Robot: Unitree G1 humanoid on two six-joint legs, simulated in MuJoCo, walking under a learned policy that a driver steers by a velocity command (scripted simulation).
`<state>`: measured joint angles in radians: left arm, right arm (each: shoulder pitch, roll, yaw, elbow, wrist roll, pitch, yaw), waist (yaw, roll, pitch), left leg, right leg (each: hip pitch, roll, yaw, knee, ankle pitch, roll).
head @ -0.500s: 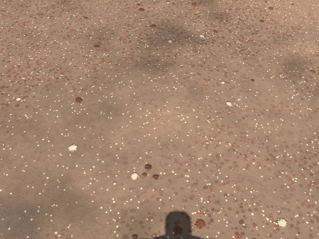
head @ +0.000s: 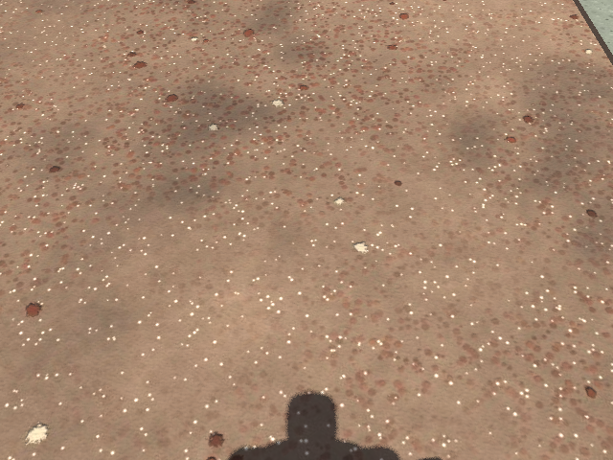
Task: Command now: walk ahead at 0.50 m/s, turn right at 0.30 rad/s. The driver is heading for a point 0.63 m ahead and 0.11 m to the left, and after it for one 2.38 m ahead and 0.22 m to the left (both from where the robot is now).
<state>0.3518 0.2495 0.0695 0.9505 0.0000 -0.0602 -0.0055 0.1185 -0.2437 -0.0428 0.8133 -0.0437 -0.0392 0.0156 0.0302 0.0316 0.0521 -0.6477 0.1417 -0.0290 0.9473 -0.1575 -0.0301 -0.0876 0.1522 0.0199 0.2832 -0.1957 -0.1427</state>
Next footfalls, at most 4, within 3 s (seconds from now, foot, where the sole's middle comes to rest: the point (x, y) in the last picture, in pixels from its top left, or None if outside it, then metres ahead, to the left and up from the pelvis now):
0.26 left None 0.33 0.13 -0.78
0.78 right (373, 403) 0.60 -0.07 -0.78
1.24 left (273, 402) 0.59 0.15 -0.78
1.54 right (372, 402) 0.60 -0.07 -0.78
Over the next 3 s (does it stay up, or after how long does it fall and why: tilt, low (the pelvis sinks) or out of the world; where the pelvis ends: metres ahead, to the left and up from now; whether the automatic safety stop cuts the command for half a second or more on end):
stays up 0.69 0.11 0.00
